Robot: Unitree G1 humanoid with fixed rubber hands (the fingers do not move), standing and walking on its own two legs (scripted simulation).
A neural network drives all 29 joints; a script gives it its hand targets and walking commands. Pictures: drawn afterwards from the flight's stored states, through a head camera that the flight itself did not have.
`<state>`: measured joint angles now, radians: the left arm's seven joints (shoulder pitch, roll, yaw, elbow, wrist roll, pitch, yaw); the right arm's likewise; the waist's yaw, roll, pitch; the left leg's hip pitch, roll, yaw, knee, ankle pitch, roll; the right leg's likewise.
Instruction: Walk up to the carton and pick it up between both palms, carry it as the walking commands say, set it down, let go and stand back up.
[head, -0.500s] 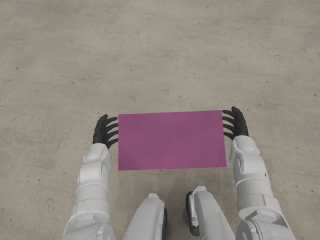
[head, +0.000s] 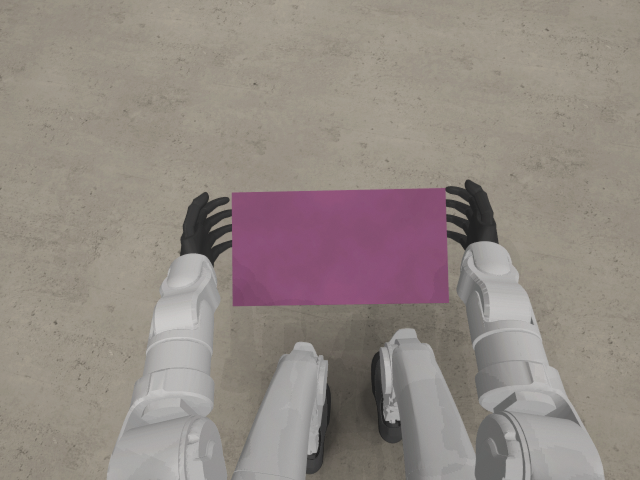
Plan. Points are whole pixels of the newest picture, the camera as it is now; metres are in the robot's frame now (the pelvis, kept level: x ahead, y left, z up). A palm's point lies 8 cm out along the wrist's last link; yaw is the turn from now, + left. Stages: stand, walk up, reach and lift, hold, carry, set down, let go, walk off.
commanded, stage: set down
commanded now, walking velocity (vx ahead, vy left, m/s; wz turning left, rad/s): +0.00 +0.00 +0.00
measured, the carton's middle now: (337, 247) +0.41 +0.02 -0.17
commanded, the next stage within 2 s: none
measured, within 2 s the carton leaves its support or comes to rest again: neither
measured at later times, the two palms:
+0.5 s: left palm (220, 262) +0.39 +0.20 -0.16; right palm (453, 249) +0.40 -0.16 -0.17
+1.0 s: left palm (237, 261) +0.41 +0.20 -0.25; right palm (438, 252) +0.42 -0.16 -0.26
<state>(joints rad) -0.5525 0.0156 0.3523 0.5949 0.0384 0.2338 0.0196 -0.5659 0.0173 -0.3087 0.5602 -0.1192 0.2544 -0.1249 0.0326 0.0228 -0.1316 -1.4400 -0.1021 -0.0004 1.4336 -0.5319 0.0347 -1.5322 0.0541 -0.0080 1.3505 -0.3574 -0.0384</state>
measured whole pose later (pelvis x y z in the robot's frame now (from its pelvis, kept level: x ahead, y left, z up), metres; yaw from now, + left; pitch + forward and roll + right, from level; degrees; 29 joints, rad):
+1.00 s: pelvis -0.03 +0.01 -0.15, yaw +1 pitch +39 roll +1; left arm -0.85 0.15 0.26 0.72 -0.08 0.21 0.11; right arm -0.88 -0.10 -0.29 0.72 0.00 0.21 -0.18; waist 0.02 0.00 -0.05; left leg -2.04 -0.10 0.05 1.95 -0.60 0.05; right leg -2.14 0.05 -0.02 1.83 -0.39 -0.02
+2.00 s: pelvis -0.06 +0.00 -0.26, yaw +1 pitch +23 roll +0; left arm -1.31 0.30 0.02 1.00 -0.28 0.08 0.18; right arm -1.40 -0.42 0.05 1.21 0.41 0.08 -0.18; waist 0.02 -0.05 0.52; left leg -2.12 -0.10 0.08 2.32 -0.61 0.05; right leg -2.22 0.05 -0.06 2.18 -0.36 -0.03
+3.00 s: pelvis -0.04 +0.00 -0.26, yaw +2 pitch +29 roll +0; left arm -1.31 0.29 -0.02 1.25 -0.29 -0.05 0.12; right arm -1.39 -0.35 0.07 1.43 0.40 -0.11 -0.17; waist 0.02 -0.03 0.36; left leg -2.20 -0.11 0.07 2.32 -0.63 0.03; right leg -2.31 0.03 -0.07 2.19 -0.39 -0.06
